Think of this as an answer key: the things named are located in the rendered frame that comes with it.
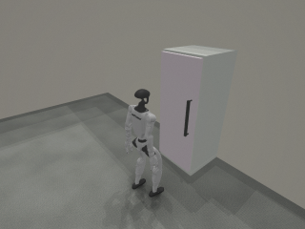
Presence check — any right robot thigh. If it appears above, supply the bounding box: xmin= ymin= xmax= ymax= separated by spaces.
xmin=144 ymin=146 xmax=163 ymax=174

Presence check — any robot right shin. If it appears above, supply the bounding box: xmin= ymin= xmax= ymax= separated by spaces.
xmin=152 ymin=169 xmax=162 ymax=193

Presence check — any robot right upper arm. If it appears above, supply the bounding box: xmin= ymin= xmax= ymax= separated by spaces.
xmin=144 ymin=112 xmax=156 ymax=141

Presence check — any left robot hand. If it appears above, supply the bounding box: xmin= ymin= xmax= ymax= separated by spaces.
xmin=125 ymin=141 xmax=132 ymax=154

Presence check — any right robot hand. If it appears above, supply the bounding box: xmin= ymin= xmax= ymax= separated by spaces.
xmin=149 ymin=157 xmax=158 ymax=170

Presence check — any handle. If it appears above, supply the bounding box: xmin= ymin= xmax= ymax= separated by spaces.
xmin=184 ymin=100 xmax=192 ymax=136

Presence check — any robot left upper arm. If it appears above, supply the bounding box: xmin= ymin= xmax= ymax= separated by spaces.
xmin=125 ymin=105 xmax=136 ymax=128

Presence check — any fridge door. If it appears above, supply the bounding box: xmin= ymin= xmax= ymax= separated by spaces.
xmin=159 ymin=51 xmax=204 ymax=172

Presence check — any robot right forearm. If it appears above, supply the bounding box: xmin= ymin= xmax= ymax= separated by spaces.
xmin=146 ymin=135 xmax=155 ymax=158

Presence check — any robot left forearm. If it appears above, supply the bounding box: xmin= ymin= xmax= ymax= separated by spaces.
xmin=125 ymin=125 xmax=132 ymax=142

